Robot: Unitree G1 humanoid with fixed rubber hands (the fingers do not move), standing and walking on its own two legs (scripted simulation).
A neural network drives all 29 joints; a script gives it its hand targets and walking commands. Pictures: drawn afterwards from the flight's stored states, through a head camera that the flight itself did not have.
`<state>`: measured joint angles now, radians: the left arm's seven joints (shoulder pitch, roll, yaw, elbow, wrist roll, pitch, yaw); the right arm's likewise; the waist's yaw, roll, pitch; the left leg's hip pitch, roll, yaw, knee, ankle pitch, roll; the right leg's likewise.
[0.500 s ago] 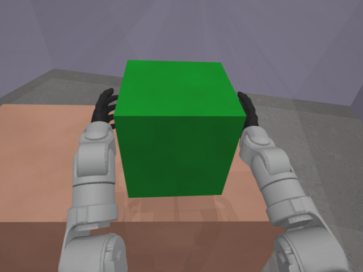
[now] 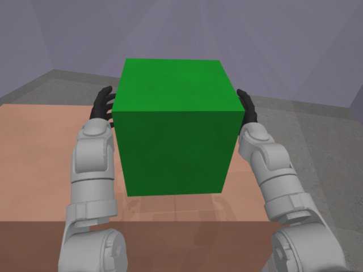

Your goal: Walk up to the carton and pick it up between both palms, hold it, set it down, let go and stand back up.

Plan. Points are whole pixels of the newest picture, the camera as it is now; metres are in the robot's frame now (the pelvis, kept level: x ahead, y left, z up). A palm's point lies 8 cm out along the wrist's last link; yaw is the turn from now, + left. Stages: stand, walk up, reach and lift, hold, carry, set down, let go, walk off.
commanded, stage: hold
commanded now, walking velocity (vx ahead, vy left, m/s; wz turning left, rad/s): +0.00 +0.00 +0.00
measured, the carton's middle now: (174, 126) +0.40 +0.00 +0.18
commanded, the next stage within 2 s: none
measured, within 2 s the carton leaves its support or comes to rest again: neither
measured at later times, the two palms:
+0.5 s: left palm (99, 124) +0.36 +0.16 +0.21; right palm (245, 125) +0.36 -0.15 +0.20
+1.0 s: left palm (99, 123) +0.36 +0.16 +0.21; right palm (246, 124) +0.36 -0.15 +0.20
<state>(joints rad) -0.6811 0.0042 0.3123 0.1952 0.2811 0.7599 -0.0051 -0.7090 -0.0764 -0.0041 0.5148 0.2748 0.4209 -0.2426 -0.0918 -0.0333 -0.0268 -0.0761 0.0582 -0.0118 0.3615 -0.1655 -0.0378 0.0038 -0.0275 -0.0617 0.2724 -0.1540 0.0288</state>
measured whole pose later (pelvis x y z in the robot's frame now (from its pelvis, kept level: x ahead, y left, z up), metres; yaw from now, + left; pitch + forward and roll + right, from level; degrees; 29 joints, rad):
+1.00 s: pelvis +0.00 +0.00 +0.00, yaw +0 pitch -7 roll -1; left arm -0.67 0.00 0.32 0.17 0.29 0.77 -0.01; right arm -0.70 -0.07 0.01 0.50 0.28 0.43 -0.25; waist -0.09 -0.03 -0.02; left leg -0.06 0.06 -0.02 0.36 -0.17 -0.04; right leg 0.02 -0.03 -0.06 0.27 -0.16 0.03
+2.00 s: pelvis +0.00 +0.00 +0.00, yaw +0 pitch -7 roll -1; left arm -0.70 0.01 0.32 0.22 0.28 0.76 -0.01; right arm -0.73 -0.07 0.00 0.54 0.28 0.42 -0.25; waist -0.09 -0.04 -0.04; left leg -0.08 0.06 -0.01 0.36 -0.16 -0.04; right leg 0.00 -0.03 -0.06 0.27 -0.15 0.03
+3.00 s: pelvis +0.00 -0.01 +0.00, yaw +1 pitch -7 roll -1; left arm -0.70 0.02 0.32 0.24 0.29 0.77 -0.03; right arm -0.72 -0.06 -0.02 0.54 0.26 0.45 -0.26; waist -0.08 -0.03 -0.05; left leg -0.08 0.06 -0.03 0.36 -0.16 -0.05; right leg 0.00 -0.02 -0.07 0.29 -0.16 0.02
